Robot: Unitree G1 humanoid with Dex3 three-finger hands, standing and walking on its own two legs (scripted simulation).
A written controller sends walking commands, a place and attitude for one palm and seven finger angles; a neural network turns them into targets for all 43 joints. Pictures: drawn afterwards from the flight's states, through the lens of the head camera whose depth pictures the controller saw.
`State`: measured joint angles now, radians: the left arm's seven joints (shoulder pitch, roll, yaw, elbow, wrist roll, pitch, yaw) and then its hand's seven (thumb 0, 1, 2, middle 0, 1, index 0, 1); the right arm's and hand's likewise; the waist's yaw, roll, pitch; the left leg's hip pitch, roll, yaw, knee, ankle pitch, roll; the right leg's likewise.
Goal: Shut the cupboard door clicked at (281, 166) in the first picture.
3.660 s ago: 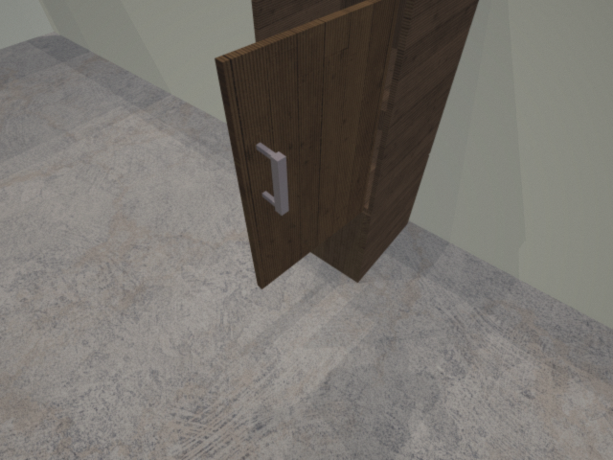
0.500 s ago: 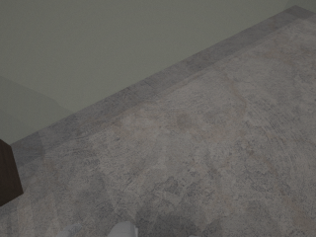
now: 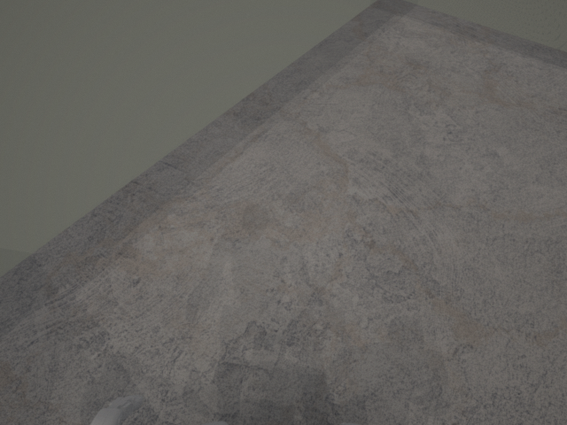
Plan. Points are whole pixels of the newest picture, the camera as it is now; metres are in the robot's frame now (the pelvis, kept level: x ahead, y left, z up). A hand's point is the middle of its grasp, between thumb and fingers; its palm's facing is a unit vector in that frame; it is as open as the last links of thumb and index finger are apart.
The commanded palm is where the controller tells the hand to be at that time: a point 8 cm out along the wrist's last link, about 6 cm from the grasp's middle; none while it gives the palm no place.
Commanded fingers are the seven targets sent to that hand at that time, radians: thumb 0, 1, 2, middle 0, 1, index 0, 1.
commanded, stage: walk around to get in front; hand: left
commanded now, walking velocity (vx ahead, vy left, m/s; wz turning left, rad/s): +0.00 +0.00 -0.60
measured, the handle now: out of the picture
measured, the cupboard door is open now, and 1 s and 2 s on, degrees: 83 83 83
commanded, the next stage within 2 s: walk to a spot facing it in 1.40 s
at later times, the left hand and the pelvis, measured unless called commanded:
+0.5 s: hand (213, 368) +0.21 +0.14 -0.15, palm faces -0.32 -0.93 -0.15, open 7.4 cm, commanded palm none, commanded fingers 0.00 0.90 0.90 -0.20 -0.30 -0.20 -0.30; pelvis +0.05 -0.02 +0.01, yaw -19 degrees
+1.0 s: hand (294, 300) +0.35 +0.00 -0.19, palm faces -0.56 -0.82 -0.14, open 7.4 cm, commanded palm none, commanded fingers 0.00 0.90 0.90 -0.20 -0.30 -0.20 -0.30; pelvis +0.22 -0.13 -0.01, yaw -36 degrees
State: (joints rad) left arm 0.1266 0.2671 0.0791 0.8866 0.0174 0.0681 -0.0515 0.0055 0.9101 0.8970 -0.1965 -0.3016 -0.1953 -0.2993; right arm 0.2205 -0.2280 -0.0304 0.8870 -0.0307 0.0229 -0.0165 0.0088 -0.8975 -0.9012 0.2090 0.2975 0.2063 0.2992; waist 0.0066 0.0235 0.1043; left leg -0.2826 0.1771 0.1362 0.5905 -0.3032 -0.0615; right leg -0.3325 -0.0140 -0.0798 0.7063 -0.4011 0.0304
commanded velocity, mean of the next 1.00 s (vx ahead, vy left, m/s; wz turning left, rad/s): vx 0.29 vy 0.00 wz -0.50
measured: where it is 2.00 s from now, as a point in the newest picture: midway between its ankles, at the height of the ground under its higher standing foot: (401, 339)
